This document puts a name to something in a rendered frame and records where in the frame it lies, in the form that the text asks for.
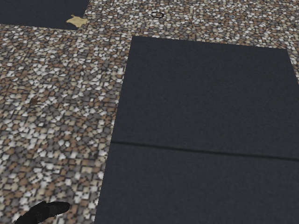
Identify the robot left hand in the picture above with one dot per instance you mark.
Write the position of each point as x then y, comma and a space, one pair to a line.
41, 211

